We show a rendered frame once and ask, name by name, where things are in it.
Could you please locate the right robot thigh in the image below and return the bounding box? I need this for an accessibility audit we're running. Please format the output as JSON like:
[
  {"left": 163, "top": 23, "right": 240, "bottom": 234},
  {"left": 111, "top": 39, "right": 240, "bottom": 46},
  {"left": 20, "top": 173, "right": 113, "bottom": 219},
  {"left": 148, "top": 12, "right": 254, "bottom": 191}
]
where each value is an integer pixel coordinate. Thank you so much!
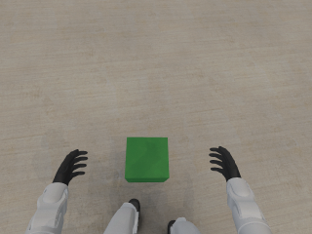
[{"left": 170, "top": 220, "right": 202, "bottom": 234}]

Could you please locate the robot right hand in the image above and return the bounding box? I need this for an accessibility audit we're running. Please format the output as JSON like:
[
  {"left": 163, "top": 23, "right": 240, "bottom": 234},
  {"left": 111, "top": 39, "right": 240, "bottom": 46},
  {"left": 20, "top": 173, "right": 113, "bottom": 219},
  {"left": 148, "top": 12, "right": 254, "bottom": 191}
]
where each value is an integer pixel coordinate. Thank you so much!
[{"left": 209, "top": 146, "right": 241, "bottom": 182}]

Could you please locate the robot left forearm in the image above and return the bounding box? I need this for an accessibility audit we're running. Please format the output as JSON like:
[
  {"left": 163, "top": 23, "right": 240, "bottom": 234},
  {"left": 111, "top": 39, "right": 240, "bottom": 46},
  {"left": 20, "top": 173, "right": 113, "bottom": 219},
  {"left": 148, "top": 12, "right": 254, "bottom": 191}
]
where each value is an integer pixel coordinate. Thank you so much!
[{"left": 24, "top": 182, "right": 69, "bottom": 234}]

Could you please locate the robot left hand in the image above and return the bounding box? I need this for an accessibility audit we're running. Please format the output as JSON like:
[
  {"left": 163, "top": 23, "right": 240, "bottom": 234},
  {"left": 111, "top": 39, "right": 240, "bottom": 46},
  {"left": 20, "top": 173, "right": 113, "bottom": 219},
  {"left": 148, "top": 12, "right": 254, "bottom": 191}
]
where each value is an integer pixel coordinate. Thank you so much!
[{"left": 52, "top": 149, "right": 88, "bottom": 186}]

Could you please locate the carton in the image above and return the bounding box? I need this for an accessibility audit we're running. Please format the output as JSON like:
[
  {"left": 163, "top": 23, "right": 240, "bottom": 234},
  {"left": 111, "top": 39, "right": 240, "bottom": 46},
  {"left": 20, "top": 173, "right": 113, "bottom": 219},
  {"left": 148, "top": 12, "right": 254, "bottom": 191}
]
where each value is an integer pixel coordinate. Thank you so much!
[{"left": 125, "top": 136, "right": 170, "bottom": 182}]

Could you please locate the left robot thigh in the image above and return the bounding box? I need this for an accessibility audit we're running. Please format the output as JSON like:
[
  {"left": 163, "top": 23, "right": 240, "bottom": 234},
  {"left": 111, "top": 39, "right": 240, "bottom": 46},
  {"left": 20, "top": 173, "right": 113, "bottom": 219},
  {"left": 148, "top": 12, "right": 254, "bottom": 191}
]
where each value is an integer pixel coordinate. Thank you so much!
[{"left": 103, "top": 207, "right": 139, "bottom": 234}]

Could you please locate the robot thigh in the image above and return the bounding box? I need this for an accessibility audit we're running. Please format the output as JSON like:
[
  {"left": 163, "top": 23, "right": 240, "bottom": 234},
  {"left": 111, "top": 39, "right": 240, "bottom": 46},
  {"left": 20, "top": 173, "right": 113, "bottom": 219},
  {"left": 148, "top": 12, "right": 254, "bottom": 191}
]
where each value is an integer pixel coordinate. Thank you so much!
[
  {"left": 103, "top": 207, "right": 139, "bottom": 234},
  {"left": 170, "top": 220, "right": 202, "bottom": 234}
]

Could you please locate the robot right forearm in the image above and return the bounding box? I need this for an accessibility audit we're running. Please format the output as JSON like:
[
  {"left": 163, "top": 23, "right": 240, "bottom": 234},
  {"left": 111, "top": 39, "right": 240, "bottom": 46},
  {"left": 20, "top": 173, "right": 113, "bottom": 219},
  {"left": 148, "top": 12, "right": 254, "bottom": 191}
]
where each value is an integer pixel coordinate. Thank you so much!
[{"left": 226, "top": 177, "right": 272, "bottom": 234}]

